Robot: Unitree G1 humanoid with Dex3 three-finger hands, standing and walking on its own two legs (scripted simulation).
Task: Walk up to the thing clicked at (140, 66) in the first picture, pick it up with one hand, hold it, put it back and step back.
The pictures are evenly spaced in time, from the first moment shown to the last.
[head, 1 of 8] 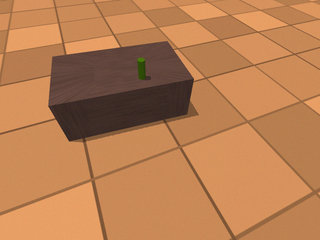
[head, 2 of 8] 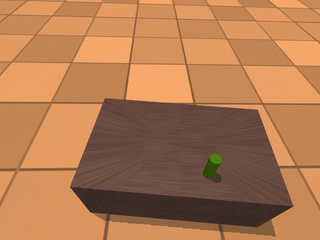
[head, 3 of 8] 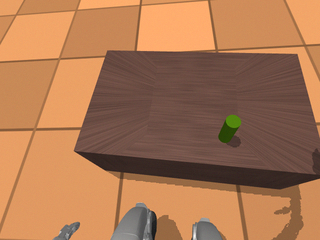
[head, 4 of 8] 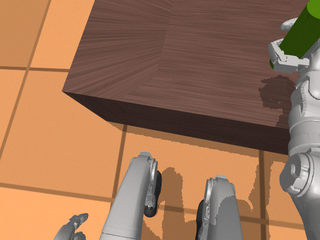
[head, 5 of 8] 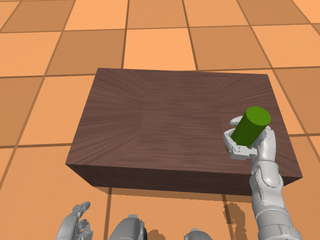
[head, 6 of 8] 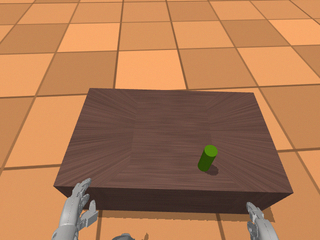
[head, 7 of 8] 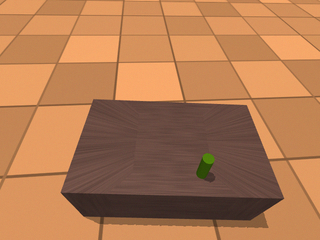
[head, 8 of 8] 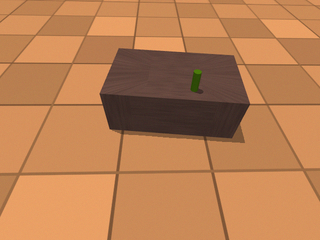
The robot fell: no
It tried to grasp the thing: yes
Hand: right
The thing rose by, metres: 0.36
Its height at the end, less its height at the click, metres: +0.00
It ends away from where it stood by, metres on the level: 0.01
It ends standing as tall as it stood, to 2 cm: yes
